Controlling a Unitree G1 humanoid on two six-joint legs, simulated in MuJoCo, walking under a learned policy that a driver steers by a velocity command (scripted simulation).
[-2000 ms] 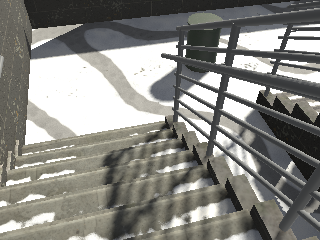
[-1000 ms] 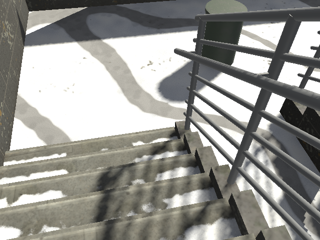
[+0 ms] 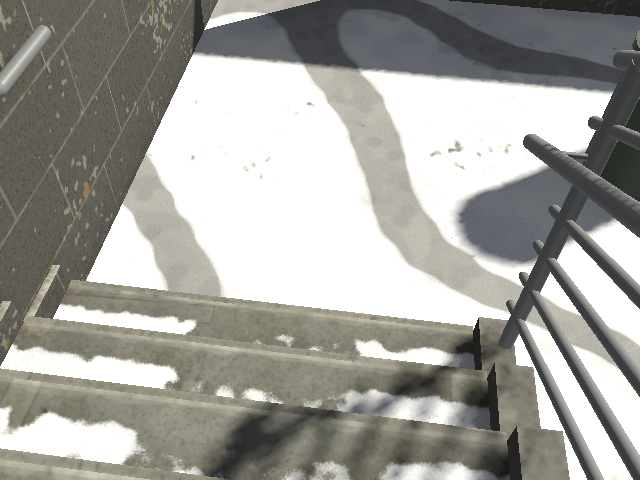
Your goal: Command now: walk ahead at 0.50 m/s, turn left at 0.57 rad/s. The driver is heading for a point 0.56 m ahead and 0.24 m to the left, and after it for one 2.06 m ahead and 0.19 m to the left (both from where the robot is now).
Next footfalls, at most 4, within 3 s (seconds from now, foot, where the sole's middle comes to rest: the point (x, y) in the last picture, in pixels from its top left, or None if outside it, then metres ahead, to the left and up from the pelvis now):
0.04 left None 0.15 0.11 -0.83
0.44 right None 0.42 -0.10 -0.99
0.96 left None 0.51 0.21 -0.99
1.28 right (308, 444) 0.73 0.10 -1.15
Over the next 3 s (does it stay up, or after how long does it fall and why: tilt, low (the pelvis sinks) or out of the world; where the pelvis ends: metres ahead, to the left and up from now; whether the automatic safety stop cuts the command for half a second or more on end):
stays up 1.41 0.16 -0.79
